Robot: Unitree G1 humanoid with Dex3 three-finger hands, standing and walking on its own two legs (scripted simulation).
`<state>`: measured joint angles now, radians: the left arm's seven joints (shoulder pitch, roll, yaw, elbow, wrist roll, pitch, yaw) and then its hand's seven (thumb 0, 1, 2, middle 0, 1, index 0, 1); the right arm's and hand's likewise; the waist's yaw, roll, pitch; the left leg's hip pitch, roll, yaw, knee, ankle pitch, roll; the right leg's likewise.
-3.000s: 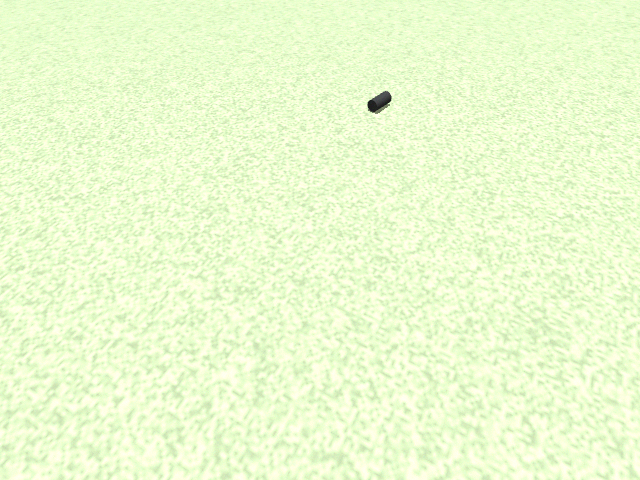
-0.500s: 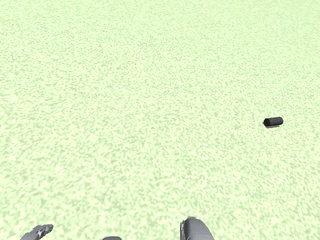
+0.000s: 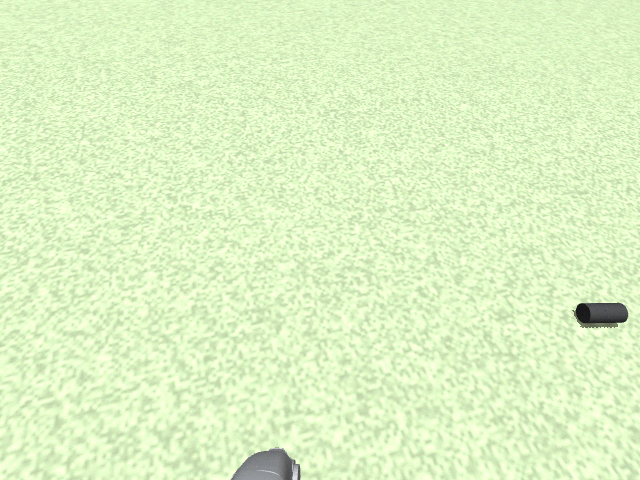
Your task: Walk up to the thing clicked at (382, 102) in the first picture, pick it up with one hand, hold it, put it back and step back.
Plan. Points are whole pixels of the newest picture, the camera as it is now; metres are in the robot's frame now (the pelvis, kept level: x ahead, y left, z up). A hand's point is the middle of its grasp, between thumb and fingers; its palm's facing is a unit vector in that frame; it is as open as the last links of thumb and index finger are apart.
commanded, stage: walk up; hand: left
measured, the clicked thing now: (601, 312) +0.87 -0.97 -0.73
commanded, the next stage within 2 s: none
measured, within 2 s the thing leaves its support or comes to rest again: neither
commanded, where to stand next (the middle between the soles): +0.52 -1.24 m, yaw +9 degrees
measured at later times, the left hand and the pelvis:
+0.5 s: hand (305, 388) +0.27 +0.06 -0.15, palm faces -0.04 -0.93 -0.36, open 7.3 cm; pelvis +0.13 -0.23 -0.03, yaw +1 degrees
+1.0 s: hand (419, 382) +0.31 -0.13 -0.17, palm faces -0.04 -0.96 -0.27, open 7.3 cm; pelvis +0.23 -0.40 -0.01, yaw +2 degrees
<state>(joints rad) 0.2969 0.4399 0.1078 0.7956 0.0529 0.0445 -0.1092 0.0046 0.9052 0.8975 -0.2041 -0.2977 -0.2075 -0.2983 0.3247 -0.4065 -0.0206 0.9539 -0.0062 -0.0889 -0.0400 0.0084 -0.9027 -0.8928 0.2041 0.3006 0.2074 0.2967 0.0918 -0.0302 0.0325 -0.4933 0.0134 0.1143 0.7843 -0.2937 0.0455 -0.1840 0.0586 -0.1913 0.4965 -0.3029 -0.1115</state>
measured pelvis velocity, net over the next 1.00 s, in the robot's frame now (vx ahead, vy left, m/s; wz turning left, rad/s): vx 0.23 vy -0.40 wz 0.03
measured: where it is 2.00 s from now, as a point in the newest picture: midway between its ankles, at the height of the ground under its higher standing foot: (607, 448)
